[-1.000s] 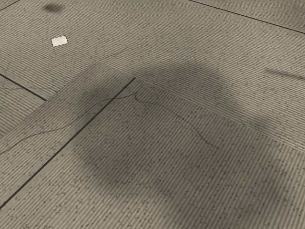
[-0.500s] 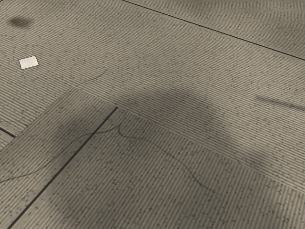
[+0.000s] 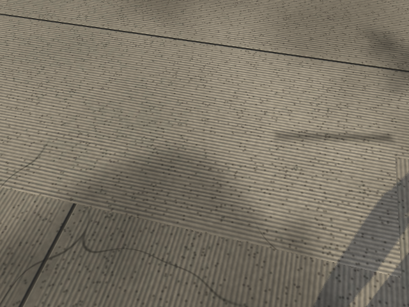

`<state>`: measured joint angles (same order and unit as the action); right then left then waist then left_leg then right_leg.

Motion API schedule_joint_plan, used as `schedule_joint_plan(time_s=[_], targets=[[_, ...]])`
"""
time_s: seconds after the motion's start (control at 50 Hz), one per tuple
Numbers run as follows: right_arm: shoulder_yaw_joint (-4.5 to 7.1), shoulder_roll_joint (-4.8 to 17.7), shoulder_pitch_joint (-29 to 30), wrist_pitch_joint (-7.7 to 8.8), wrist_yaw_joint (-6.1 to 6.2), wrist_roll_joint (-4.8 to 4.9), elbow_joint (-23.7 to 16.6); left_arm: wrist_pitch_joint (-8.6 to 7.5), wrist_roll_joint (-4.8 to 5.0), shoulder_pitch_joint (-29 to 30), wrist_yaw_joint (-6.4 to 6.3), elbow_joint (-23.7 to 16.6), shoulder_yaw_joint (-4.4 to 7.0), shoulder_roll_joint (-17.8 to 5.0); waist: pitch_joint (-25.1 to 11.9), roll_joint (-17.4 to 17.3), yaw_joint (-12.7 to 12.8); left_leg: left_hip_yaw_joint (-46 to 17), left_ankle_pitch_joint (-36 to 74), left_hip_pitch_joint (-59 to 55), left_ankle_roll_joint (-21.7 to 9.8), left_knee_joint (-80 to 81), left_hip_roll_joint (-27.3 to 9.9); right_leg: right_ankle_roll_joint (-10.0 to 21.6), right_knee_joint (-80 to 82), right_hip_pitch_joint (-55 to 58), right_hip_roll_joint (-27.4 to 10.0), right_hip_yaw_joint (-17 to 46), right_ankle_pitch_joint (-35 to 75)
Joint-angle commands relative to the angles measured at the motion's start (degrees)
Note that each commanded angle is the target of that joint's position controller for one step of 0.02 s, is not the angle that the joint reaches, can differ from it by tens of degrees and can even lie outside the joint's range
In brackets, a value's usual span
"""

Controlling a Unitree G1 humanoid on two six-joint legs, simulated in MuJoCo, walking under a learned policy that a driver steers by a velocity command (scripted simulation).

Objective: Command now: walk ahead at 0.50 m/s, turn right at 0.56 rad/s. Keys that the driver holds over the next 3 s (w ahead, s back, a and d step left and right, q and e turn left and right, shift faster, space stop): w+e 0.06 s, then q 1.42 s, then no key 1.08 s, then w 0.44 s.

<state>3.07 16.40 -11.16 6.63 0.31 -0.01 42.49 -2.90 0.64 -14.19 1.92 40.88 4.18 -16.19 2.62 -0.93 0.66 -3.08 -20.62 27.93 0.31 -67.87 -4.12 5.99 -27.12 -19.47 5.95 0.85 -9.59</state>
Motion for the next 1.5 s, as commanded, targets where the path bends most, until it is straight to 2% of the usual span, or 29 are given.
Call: schedule_joint_plan(time_s=[0.02,0.12,0.2,0.26,0.3,0.32,0.34,0.36,0.38,0.42,0.48,0.56,0.7,0.72,0.74,0.76,0.78,0.8,0.84,0.98,1.12,1.14,1.16,1.18,1.2,1.22,1.26,1.4,1.5], targets=[[1.8,5.7,-2.0,-0.38,0.27,-0.93,-3.9,-1.25,-0.08,1.0,-0.82,-4.8,1.77,-7.1,-6.2,2.7,-2.1,-1.0,3.8,7.4,1.5,5.2,-2.3,11.7,13.3,8.8,-15.0,18.7,17.5],[0.34,2.4,5.4,-0.72,-0.09,-1.08,-4.9,-0.65,-0.12,-1.5,-2.52,-2.8,1.52,-7.3,-4.1,5.1,0.6,2.1,21.3,4.0,3.1,26.0,0.5,6.7,11.5,5.1,-10.1,8.0,28.6],[0.22,2.9,9.3,0.04,-1.58,-0.18,-5.1,-0.3,-0.52,-4.8,-2.88,-0.3,0.85,-6.9,-5.1,6.4,3.5,2.5,30.9,0.5,0.8,34.9,2.3,4.6,9.2,10.0,-12.5,8.1,27.0],[0.91,4.8,8.3,0.2,-2.38,-0.39,-5.4,-0.23,-0.96,-3.4,-2.81,0.5,0.84,-7.3,-5.3,6.2,2.3,1.9,23.7,0.6,-2.4,37.4,3.0,3.7,3.9,15.4,-15.5,9.4,30.8],[1.9,6.7,1.6,0.39,-2.49,-0.85,-3.8,0.04,-0.58,-0.5,-3.16,0.1,0.92,-7.6,-7.7,5.5,-1.8,3.5,25.9,-7.0,-4.8,42.4,5.1,1.5,-5.2,16.5,-13.1,7.4,37.5],[2.8,10.0,-2.5,0.49,-2.29,-1.18,-3.5,0.04,-1.19,-0.9,-3.48,-0.8,0.73,-7.2,-12.0,1.7,-3.0,-1.8,44.1,-16.1,-7.5,41.3,0.7,-1.0,-15.7,13.2,-9.1,5.0,30.5],[3.19,13.6,-4.3,0.07,-2.1,-1.99,-4.6,-0.36,-2.0,-7.1,-3.48,-1.6,-0.12,-4.8,-18.7,-9.2,-0.6,-17.2,62.4,-33.1,-16.9,38.5,-11.2,-5.3,-35.1,-2.1,-2.5,2.4,3.4],[2.42,10.1,-6.0,-0.98,-1.94,-1.18,-4.2,-0.24,-2.03,-9.3,-2.97,-1.3,-0.75,-4.6,-24.0,-14.6,-1.1,-30.1,61.1,-40.0,-23.2,42.2,-17.7,-7.8,-44.8,-12.3,0.8,3.7,-28.0],[2.13,8.5,-4.4,-1.93,-1.79,-0.01,-5.2,0.39,-0.89,-6.9,-2.56,-1.5,0.01,-8.0,-21.7,-8.3,-2.1,-30.0,43.8,-36.0,-21.2,44.5,-15.7,-8.0,-49.2,-15.4,-2.2,6.9,-26.2],[1.68,7.3,0.8,-3.9,-1.21,0.32,-6.9,2.46,-0.45,-0.2,-2.97,-2.9,0.27,-7.6,-11.3,-1.0,-1.6,-23.6,23.2,-21.4,-16.6,48.6,-11.4,-8.4,-46.8,-17.5,-5.1,5.3,-20.7],[2.24,8.3,4.1,-5.6,-0.55,-0.58,-8.1,3.75,-1.14,-0.1,-3.9,-3.4,0.04,-4.8,-7.0,-5.0,0.9,-17.4,13.4,-7.7,-13.1,52.5,-4.0,-8.6,-32.0,-9.3,-5.3,2.7,-15.9],[3.21,9.3,3.0,-6.55,0.63,0.04,-8.7,3.19,-1.25,0.4,-4.26,-3.0,-0.19,-3.9,-11.1,-6.7,-0.1,-17.7,11.7,-8.7,-13.3,51.3,-3.1,-9.6,-22.1,-5.1,-4.4,3.2,-11.1],[3.57,9.2,2.9,-8.73,1.32,1.02,-9.5,1.48,-0.39,0.3,-3.14,-3.1,0.74,-4.6,-9.5,-8.3,0.5,-23.5,3.5,-8.5,-9.6,48.1,-1.1,-7.0,-0.7,3.9,-3.1,2.4,-4.1],[3.27,8.0,1.8,-8.89,1.44,1.2,-9.4,1.33,-0.76,-1.3,-3.19,-2.8,1.46,-6.5,-9.4,-6.6,0.9,-21.9,0.0,-5.0,-7.3,45.1,1.2,-5.2,3.8,9.2,-7.2,4.8,-2.7],[2.61,5.4,1.2,-8.78,1.31,1.09,-10.2,1.59,-2.32,-2.0,-3.56,-3.4,2.59,-11.4,-8.9,4.1,0.1,-14.4,-7.4,3.8,-3.8,34.0,6.5,0.2,7.9,14.0,-19.6,16.5,-4.0],[3.13,6.4,2.4,-7.93,1.1,1.27,-11.8,1.81,-4.2,-0.2,-3.37,-3.4,3.17,-13.2,-6.5,18.6,-0.6,-4.3,-13.3,9.9,-1.2,19.5,12.6,7.7,12.3,9.4,-28.3,29.0,4.3],[4.4,10.1,0.5,-7.53,0.92,0.3,-10.4,1.38,-4.1,3.4,-3.62,-5.4,2.22,-9.9,-6.4,13.5,-1.4,-6.4,-11.5,9.3,0.6,8.4,9.0,8.9,11.1,8.3,-28.7,27.1,8.6],[4.93,10.7,-1.6,-7.93,0.86,0.68,-8.5,1.26,-3.1,6.4,-3.97,-6.1,1.55,-7.3,-6.3,9.2,-2.7,-5.7,-8.4,9.0,1.4,3.9,8.8,6.4,9.3,8.0,-25.2,20.7,11.1],[4.51,8.3,-3.5,-9.31,1.28,0.6,-6.9,1.34,-1.35,8.0,-4.26,-6.6,0.94,-5.7,-5.4,7.0,-2.6,-4.3,-3.8,10.5,3.6,-2.8,7.9,4.0,7.5,10.0,-21.4,13.3,14.8],[2.38,4.1,4.4,-9.58,0.03,1.29,-11.7,3.26,-1.54,3.0,-4.95,-5.1,2.27,-9.0,-6.7,11.2,2.3,2.0,-2.2,7.0,6.1,12.7,3.2,6.4,7.1,16.7,-22.1,5.2,19.0],[3.23,5.1,0.2,-10.22,-1.53,1.3,-11.5,3.1,0.96,5.8,-3.76,-4.2,3.34,-11.0,-7.5,11.9,-0.8,7.9,6.5,-10.0,-0.1,38.0,4.7,3.1,1.4,12.2,-23.6,0.2,18.1],[3.79,6.0,-2.1,-10.17,-1.24,1.12,-10.6,2.9,1.14,3.9,-3.66,-3.1,3.0,-9.4,-8.0,9.6,-1.5,7.2,12.3,-16.4,-2.0,44.0,5.9,-0.1,-2.8,8.8,-21.8,-2.4,13.9],[5.11,10.2,-4.4,-9.94,-0.58,1.18,-10.6,2.73,-0.32,1.8,-3.38,-2.8,2.37,-6.8,-9.0,-0.6,-1.2,-3.4,27.7,-26.9,-5.1,46.3,-0.8,-5.4,-14.1,-1.7,-17.5,-7.8,1.2],[6.06,16.7,-4.2,-9.58,0.16,0.48,-12.2,2.59,-3.57,3.3,-3.03,-6.0,0.82,-3.3,-8.5,-18.9,0.2,-23.3,50.8,-32.9,-14.7,43.7,-15.6,-10.9,-30.9,-19.6,-9.4,-9.1,-29.4],[5.54,14.6,-6.1,-8.2,-0.52,-1.76,-12.3,2.22,-2.35,9.1,-3.59,-7.2,1.72,-6.4,-13.0,-13.6,-5.5,-26.4,44.2,-28.6,-21.8,46.4,-18.7,-10.9,-39.9,-21.3,-7.6,0.5,-30.6],[4.82,13.1,-3.7,-7.21,-0.68,-1.86,-11.7,2.46,-0.81,10.6,-3.88,-7.0,2.29,-8.1,-9.8,-9.1,-4.1,-21.5,37.4,-26.2,-19.4,47.4,-15.0,-10.1,-42.6,-21.9,-8.5,2.3,-25.9],[3.75,9.7,2.2,-6.99,0.05,0.53,-12.0,3.15,-1.24,8.8,-4.78,-5.3,2.76,-8.2,-7.1,-5.7,-1.2,-16.2,30.7,-22.7,-13.9,47.4,-9.6,-9.9,-39.9,-21.6,-9.3,3.3,-17.2],[3.6,10.2,2.1,-7.86,1.63,0.5,-11.4,2.63,-1.03,8.4,-4.1,-5.1,1.73,-5.1,-8.2,-6.8,-1.1,-16.7,23.8,-19.9,-13.2,47.1,-5.6,-11.2,-25.7,-14.1,-5.9,3.3,-9.0],[3.88,11.1,2.8,-8.44,1.11,0.41,-11.5,1.88,-0.43,8.7,-3.08,-5.3,1.73,-5.7,-7.5,-8.3,-1.7,-22.3,19.2,-16.7,-13.6,46.1,-5.5,-10.3,-15.7,-7.0,-4.3,3.8,-11.5]])
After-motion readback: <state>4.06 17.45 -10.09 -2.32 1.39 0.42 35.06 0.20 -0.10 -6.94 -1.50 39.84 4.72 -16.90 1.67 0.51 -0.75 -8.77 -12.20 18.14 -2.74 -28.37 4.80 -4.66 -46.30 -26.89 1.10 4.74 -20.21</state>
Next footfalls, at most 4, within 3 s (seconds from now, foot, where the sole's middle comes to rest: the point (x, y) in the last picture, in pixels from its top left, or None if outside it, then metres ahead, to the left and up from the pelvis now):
0.30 left None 0.35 0.12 -0.77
0.72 right None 0.33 -0.10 -0.77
1.16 left None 0.21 0.14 -0.77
1.62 right None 0.35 -0.04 -0.77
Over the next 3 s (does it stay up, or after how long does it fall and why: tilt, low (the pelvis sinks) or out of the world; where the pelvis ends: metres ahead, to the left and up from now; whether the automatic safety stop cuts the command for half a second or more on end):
stays up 0.31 0.07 0.01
